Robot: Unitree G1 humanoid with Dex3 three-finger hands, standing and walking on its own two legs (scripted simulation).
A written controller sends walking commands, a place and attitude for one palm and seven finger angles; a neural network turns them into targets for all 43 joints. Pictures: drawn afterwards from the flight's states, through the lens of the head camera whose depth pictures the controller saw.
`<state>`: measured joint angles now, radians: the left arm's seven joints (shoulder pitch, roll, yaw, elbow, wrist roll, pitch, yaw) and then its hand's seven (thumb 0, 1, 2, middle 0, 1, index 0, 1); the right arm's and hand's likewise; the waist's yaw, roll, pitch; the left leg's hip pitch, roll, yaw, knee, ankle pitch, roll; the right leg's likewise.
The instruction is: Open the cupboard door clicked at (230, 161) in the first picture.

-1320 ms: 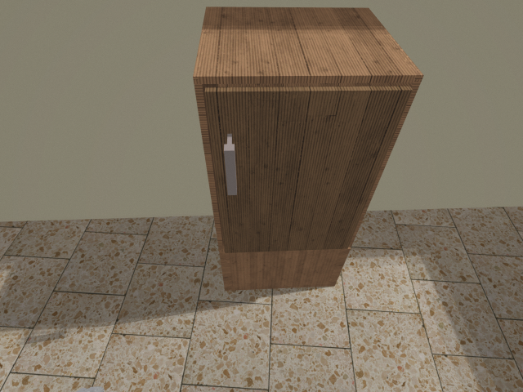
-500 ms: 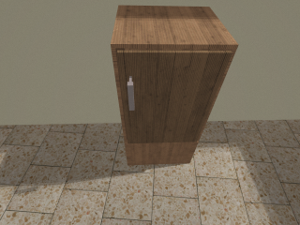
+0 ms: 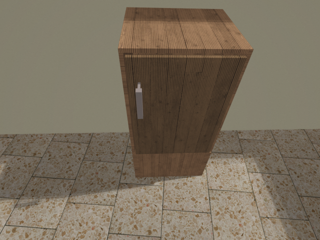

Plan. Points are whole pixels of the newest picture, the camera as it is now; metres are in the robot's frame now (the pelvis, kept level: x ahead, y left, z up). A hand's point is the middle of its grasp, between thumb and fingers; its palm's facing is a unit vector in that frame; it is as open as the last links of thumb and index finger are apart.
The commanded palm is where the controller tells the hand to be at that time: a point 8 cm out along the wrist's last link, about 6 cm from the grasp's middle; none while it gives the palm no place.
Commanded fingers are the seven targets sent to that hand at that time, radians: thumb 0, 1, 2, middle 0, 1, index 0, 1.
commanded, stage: look at it before walking up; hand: left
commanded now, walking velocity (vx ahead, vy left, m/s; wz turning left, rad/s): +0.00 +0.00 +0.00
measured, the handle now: (139, 100) +0.60 +0.12 -0.03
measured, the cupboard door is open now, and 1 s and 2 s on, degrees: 0 0 0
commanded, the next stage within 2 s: shuffle to correct the standing spot in 0.12 s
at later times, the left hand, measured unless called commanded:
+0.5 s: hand out of the picture +0.02 +0.17 -0.18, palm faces +0.03 -0.98 -0.20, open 7.4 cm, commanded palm none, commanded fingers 0.00 0.90 0.90 -0.20 -0.30 -0.20 -0.30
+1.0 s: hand out of the picture +0.08 +0.09 -0.19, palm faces +0.12 -0.98 -0.15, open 7.4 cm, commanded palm none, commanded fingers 0.00 0.90 0.90 -0.20 -0.30 -0.20 -0.30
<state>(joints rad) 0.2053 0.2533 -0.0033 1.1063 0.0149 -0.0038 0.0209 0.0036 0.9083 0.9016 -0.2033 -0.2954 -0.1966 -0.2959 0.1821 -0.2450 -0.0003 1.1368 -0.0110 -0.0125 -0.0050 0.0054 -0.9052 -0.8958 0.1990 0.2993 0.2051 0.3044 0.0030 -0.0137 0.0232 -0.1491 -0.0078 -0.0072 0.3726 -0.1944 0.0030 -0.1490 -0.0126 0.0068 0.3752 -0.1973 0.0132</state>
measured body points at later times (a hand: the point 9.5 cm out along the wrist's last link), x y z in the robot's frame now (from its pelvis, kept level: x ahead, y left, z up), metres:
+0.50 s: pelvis +0.03 -0.02 -0.01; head +0.02 -0.01 +0.44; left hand +0.02 +0.22 -0.17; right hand +0.03 -0.24 -0.16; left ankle +0.01 +0.12 -0.75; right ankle +0.00 -0.13 -0.75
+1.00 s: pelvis +0.09 -0.08 -0.01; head +0.12 -0.06 +0.44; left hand +0.07 +0.15 -0.17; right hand +0.11 -0.30 -0.16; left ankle +0.05 +0.06 -0.75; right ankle +0.11 -0.21 -0.71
